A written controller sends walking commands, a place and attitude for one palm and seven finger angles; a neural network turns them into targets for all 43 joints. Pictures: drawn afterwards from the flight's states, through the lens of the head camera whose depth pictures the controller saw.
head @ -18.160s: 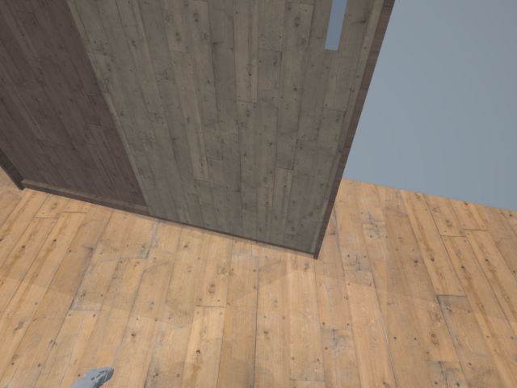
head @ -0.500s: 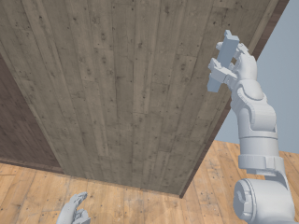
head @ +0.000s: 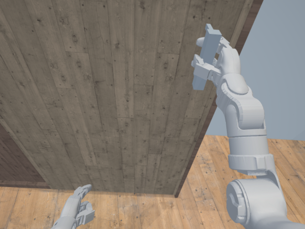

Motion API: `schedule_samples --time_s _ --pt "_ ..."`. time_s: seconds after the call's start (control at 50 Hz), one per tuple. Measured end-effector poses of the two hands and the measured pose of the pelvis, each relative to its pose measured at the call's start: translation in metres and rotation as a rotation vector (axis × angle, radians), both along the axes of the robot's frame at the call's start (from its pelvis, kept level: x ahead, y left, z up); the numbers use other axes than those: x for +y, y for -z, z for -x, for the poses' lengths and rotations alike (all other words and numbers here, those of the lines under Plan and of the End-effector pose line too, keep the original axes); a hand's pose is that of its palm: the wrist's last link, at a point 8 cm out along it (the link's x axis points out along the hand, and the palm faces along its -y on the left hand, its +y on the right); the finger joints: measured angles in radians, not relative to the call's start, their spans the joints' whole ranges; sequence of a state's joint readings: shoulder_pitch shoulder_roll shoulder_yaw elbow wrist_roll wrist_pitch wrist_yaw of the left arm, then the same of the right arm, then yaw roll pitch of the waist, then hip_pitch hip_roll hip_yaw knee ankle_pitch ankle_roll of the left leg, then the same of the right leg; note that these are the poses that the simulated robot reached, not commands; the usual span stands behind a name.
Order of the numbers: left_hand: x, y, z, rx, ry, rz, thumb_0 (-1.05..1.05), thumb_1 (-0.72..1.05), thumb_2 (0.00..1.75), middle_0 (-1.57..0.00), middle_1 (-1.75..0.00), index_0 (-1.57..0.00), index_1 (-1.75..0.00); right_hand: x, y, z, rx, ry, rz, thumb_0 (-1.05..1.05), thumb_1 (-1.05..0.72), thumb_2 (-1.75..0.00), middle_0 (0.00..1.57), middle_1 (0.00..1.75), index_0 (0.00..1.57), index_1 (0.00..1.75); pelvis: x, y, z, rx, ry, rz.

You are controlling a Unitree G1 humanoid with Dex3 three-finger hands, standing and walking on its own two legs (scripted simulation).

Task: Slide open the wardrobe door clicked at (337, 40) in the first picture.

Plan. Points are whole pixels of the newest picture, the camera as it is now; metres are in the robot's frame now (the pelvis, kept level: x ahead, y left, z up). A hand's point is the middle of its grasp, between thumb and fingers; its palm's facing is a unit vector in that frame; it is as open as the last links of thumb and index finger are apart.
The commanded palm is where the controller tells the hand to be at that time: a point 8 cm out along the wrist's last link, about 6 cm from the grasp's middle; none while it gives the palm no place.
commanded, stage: tug the door sideways, standing still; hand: right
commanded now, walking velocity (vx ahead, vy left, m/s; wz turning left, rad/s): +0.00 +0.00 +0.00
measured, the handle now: (203, 57) +0.47 -0.11 +0.25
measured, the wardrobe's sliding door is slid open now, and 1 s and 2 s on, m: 0.00 0.04 0.35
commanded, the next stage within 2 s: step sideways, sliding the door along in 0.34 s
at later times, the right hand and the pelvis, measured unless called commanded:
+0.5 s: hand (191, 67) +0.41 -0.07 +0.26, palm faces +0.04 +1.00 -0.07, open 6.5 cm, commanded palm +0.39 -0.10 +0.26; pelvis -0.05 -0.01 +0.00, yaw +0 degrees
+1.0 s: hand (179, 67) +0.42 -0.04 +0.25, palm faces +0.15 +0.99 -0.08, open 6.6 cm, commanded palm +0.41 -0.03 +0.25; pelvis -0.02 +0.10 -0.02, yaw -6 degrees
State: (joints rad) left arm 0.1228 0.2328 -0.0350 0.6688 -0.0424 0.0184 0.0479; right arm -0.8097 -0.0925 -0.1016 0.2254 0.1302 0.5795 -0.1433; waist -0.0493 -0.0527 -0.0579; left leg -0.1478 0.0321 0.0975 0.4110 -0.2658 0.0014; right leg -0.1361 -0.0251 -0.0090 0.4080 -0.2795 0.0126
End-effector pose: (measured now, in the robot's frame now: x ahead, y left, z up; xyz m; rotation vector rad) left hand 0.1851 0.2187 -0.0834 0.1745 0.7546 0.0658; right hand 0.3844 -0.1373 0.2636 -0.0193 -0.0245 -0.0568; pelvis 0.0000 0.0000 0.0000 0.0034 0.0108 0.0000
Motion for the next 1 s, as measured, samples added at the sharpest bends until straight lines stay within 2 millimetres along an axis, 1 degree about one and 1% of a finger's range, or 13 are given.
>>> schedule_samples --time_s 0.06,0.14,0.36,0.48,0.56,0.62,0.7,0.76,0.8,0.84,0.88,0.94,1.0 --pt "-0.007 0.001 0.005 -0.001 0.014 0.012 0.01 0.91 0.90 -0.20 -0.30 -0.20 -0.30 0.001 0.000 0.001 0.005 0.012 0.006 0.00 -0.65 -0.82 0.32 1.35 0.29 1.36 0.000 0.000 0.006 -0.005 0.008 0.002" --pt "-0.015 0.005 0.020 0.015 0.021 0.025 0.01 0.91 0.90 -0.20 -0.30 -0.20 -0.30 0.003 -0.001 0.002 0.008 0.022 0.020 -0.01 -0.67 -0.82 0.31 1.35 0.26 1.37 -0.001 0.001 0.015 -0.013 0.012 0.003" --pt "-0.015 0.026 0.088 0.131 -0.010 0.020 0.01 0.91 0.90 -0.20 -0.30 -0.20 -0.30 0.011 -0.001 0.002 0.008 0.018 0.045 -0.02 -0.70 -0.80 0.29 1.34 0.21 1.38 -0.008 0.002 0.038 -0.016 0.017 0.000" --pt "-0.009 0.033 0.117 0.166 -0.038 0.008 0.02 0.91 0.90 -0.20 -0.30 -0.20 -0.30 0.018 0.000 0.001 -0.005 -0.002 0.045 -0.02 -0.69 -0.79 0.29 1.35 0.21 1.39 -0.010 0.002 0.044 -0.007 0.009 0.001" --pt "0.002 0.036 0.129 0.141 -0.114 0.000 0.02 0.91 0.90 -0.20 -0.30 -0.20 -0.30 0.017 0.006 -0.004 -0.125 -0.046 0.076 -0.05 -0.64 -0.79 0.35 1.37 0.22 1.38 -0.008 0.006 0.047 -0.002 -0.033 0.010" --pt "0.013 0.040 0.136 0.140 -0.161 0.001 0.02 0.91 0.90 -0.20 -0.30 -0.20 -0.30 0.019 0.010 -0.006 -0.192 -0.044 0.087 -0.07 -0.63 -0.80 0.38 1.38 0.21 1.37 0.001 0.008 0.047 -0.005 -0.040 0.016" --pt "0.030 0.048 0.143 0.215 -0.142 0.001 0.01 0.91 0.90 -0.20 -0.30 -0.20 -0.30 0.022 0.014 -0.009 -0.249 -0.024 0.086 -0.08 -0.62 -0.82 0.42 1.39 0.22 1.37 0.024 0.009 0.044 -0.010 -0.032 0.010" --pt "0.048 0.058 0.139 0.254 -0.107 0.004 0.01 0.91 0.90 -0.20 -0.30 -0.20 -0.30 0.026 0.016 -0.010 -0.290 0.015 0.092 -0.09 -0.62 -0.83 0.43 1.40 0.23 1.37 0.046 0.016 0.041 -0.018 -0.032 0.010" --pt "0.062 0.065 0.132 0.269 -0.090 0.001 0.02 0.90 0.90 -0.20 -0.30 -0.20 -0.30 0.029 0.018 -0.011 -0.313 0.049 0.093 -0.08 -0.64 -0.84 0.44 1.40 0.22 1.37 0.059 0.020 0.040 -0.030 -0.012 -0.004" --pt "0.075 0.065 0.120 0.283 -0.070 -0.020 0.02 0.91 0.90 -0.20 -0.30 -0.20 -0.30 0.033 0.019 -0.011 -0.325 0.070 0.087 -0.07 -0.67 -0.85 0.44 1.40 0.20 1.37 0.070 0.019 0.037 -0.034 0.028 0.002" --pt "0.087 0.061 0.104 0.286 -0.038 -0.047 0.02 0.91 0.90 -0.20 -0.30 -0.20 -0.30 0.035 0.019 -0.011 -0.329 0.077 0.089 -0.07 -0.67 -0.85 0.45 1.40 0.20 1.36 0.078 0.015 0.033 -0.038 0.052 0.017" --pt "0.099 0.052 0.071 0.258 0.028 -0.085 0.02 0.91 0.90 -0.20 -0.30 -0.20 -0.30 0.039 0.020 -0.012 -0.346 0.083 0.100 -0.08 -0.66 -0.84 0.45 1.40 0.19 1.35 0.088 0.010 0.027 -0.031 0.077 0.038" --pt "0.103 0.046 0.031 0.184 0.088 -0.110 0.02 0.91 0.90 -0.20 -0.30 -0.19 -0.30 0.043 0.022 -0.013 -0.383 0.075 0.100 -0.10 -0.66 -0.84 0.45 1.41 0.19 1.33 0.096 0.017 0.021 -0.017 0.096 0.027"
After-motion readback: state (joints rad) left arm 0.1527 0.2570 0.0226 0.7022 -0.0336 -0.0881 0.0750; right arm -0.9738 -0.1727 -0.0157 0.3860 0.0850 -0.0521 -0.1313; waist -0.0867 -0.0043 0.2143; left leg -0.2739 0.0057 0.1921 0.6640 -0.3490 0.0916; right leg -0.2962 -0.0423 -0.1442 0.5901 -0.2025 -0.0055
